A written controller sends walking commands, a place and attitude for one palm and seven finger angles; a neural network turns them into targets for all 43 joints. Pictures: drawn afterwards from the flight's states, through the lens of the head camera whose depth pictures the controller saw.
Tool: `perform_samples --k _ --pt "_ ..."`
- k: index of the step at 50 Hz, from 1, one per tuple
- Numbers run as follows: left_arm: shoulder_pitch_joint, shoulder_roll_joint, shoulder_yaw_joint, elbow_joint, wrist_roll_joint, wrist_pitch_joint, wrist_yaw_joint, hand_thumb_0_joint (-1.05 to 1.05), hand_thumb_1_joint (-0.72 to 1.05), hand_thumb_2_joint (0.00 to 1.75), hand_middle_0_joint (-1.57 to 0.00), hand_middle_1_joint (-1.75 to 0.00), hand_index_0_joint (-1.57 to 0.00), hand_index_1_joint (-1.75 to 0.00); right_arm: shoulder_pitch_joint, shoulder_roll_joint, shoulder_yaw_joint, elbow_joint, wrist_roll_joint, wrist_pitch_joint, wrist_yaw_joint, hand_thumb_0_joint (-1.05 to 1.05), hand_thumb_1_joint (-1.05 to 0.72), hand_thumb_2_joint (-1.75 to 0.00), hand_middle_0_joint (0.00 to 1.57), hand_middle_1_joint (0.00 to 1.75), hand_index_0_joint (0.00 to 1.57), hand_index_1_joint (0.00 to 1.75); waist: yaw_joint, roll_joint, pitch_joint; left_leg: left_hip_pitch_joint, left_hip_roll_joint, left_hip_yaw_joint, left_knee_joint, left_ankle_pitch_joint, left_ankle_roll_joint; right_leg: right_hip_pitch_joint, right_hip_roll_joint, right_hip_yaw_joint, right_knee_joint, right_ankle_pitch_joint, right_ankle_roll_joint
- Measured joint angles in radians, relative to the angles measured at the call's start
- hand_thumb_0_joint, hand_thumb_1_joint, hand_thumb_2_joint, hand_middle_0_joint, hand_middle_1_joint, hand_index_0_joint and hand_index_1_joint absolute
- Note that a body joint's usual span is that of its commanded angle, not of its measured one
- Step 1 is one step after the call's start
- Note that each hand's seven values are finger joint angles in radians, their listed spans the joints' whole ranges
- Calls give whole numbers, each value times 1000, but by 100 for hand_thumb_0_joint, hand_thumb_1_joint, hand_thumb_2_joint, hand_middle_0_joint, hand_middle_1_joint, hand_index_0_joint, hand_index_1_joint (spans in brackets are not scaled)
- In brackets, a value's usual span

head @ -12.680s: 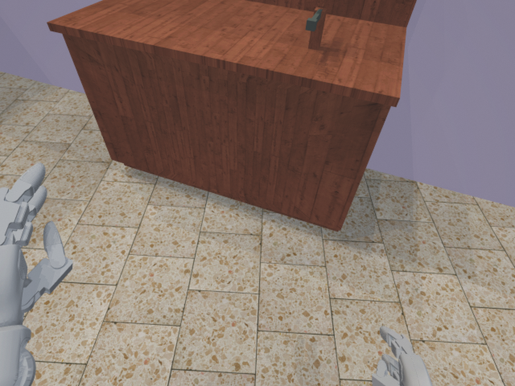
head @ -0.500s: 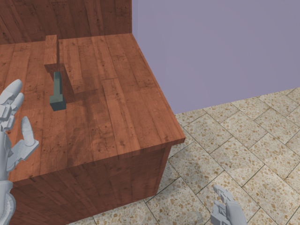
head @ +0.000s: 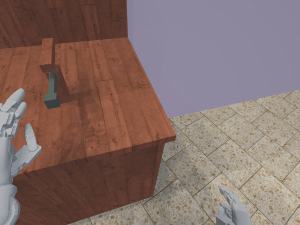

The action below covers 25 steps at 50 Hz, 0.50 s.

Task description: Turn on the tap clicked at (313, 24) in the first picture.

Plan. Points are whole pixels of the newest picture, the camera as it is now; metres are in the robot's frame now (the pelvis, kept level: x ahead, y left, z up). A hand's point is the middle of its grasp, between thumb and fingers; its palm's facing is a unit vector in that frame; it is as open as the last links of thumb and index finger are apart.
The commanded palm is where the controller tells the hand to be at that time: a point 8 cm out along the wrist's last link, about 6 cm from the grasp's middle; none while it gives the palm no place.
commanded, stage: shuffle to correct the standing spot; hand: left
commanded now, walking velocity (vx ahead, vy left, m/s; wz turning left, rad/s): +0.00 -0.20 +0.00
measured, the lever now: (52, 100) +0.36 +0.29 +0.14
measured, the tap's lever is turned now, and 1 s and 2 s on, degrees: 0 0 0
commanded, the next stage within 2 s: come to a stop and stand still in 0.20 s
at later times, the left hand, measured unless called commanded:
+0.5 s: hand (70, 146) +0.23 +0.19 +0.15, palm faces +0.37 -0.86 -0.35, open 7.4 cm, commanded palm +0.17 +0.23 +0.17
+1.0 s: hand (47, 143) +0.23 +0.23 +0.16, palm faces +0.38 -0.85 -0.37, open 7.4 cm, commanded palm +0.18 +0.27 +0.17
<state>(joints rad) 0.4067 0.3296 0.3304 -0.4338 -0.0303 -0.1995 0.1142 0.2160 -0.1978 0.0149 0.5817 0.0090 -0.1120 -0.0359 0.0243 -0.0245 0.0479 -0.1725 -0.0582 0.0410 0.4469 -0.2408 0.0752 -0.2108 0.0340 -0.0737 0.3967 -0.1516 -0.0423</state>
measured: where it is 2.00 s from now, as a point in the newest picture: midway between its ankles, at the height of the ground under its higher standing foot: outside the picture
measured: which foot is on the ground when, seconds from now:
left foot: down 0.00-1.00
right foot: down 0.00-1.00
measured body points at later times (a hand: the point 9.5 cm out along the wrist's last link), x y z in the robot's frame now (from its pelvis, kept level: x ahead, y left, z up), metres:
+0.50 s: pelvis +0.01 -0.05 +0.00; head +0.03 -0.04 +0.45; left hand +0.20 +0.23 +0.17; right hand +0.18 -0.28 -0.08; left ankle +0.00 +0.06 -0.74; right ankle +0.04 -0.09 -0.74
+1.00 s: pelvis +0.02 -0.01 +0.00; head +0.03 +0.00 +0.45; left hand +0.20 +0.27 +0.18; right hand +0.20 -0.24 -0.07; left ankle +0.00 +0.07 -0.74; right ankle +0.04 -0.09 -0.74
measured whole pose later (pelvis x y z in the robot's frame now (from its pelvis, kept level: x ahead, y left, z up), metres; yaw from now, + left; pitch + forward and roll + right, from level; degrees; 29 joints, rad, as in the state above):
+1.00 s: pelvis +0.02 -0.01 +0.00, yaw +0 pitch -1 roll -1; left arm 0.48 0.37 0.33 -0.51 -0.05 -0.17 0.13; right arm 0.19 -0.19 0.01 0.57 0.02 -0.08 -0.04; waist 0.01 -0.02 0.03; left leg -0.16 -0.06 -0.01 0.45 -0.27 0.05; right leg -0.21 0.04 -0.08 0.42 -0.19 -0.06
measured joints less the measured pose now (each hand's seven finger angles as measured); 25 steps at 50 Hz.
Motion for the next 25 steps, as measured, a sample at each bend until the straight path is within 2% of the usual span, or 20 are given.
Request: perform_samples --k 6,13,22,25 --pt "-18 11 3 -17 -7 17 -3 1 89 90 -21 -30 -21 -30 -5 16 4 0 1 7 2 1 -90 -90 20 30 20 30 2 -22 17 6 5 -2 -12 6 -12 -3 5 -1 6 -5 -10" --pt "-11 32 27 -63 -26 16 -10 1 89 90 -21 -30 -21 -30 -20 25 0 -13 4 15 16 1 -90 -90 20 30 20 30 -7 -27 28 -10 26 -8 13 -8 -35 -10 25 -9 10 -9 -31" --pt "41 19 12 -59 -34 35 -7 1 89 90 -21 -30 -21 -30 -17 1 -10 -15 8 21 12 1 -90 -90 20 30 20 30 -13 3 7 -39 61 -17 52 -34 -59 -21 60 -18 7 -15 -64" --pt "53 5 -2 -58 -32 41 2 1 88 90 -21 -30 -21 -30 -6 -14 -15 -5 12 25 7 1 -90 -90 20 30 20 30 -17 18 -7 -55 66 -38 76 -45 -54 -16 71 -29 -12 -11 -71"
